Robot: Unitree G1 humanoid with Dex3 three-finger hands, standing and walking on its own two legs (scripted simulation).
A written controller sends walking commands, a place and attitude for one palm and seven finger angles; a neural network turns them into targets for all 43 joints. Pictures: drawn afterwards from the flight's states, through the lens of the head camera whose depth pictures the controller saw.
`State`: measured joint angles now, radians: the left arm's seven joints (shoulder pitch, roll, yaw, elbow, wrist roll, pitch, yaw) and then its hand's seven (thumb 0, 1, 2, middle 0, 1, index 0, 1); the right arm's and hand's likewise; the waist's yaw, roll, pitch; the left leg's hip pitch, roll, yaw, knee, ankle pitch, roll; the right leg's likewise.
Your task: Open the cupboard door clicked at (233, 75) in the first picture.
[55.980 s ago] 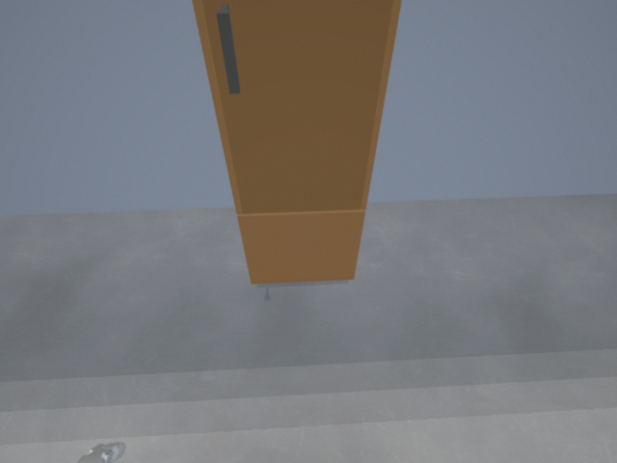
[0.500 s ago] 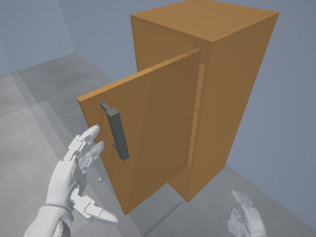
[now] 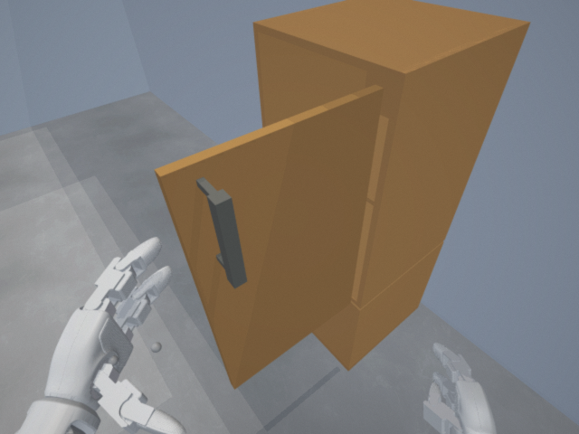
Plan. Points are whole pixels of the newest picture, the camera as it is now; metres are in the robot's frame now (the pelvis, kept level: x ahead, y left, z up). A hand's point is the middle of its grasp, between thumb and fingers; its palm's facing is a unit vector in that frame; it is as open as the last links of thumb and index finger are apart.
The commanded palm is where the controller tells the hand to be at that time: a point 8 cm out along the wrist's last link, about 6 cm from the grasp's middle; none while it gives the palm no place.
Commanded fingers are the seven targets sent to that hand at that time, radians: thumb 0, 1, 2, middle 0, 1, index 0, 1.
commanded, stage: draw the hand back to the body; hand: left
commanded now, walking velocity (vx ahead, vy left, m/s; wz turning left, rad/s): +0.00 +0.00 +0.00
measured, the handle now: (221, 234) +0.31 +0.13 +0.16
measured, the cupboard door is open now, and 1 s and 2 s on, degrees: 88 88 88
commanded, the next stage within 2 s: step back with the hand held close in 1.46 s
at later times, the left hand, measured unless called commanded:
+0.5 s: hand (105, 332) +0.17 +0.21 +0.15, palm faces +0.20 -0.94 -0.26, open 15.6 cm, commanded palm +0.13 +0.26 +0.17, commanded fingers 0.00 -0.08 0.48 -0.17 -0.30 -0.17 -0.30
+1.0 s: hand (84, 282) +0.22 +0.27 +0.16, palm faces +0.36 -0.84 -0.41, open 10.0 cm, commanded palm +0.17 +0.32 +0.18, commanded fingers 0.00 0.80 0.86 -0.20 -0.30 -0.20 -0.30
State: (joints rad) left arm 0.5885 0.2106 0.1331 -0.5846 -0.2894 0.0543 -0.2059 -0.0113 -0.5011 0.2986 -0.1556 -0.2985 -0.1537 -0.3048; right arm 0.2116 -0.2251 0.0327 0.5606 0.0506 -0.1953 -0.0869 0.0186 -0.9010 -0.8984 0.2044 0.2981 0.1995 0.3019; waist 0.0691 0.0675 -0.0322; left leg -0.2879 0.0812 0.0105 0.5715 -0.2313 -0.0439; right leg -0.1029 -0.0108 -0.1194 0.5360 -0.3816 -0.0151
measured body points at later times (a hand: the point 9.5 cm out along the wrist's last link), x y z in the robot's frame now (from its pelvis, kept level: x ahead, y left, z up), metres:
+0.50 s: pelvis -0.01 +0.02 +0.01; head -0.03 +0.00 +0.46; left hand +0.15 +0.26 +0.17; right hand +0.19 -0.20 -0.05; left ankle +0.05 +0.15 -0.73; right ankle -0.05 -0.10 -0.73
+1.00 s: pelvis +0.02 +0.03 +0.01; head +0.02 +0.01 +0.46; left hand +0.20 +0.31 +0.18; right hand +0.20 -0.20 -0.08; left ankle +0.05 +0.15 -0.73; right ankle -0.05 -0.10 -0.73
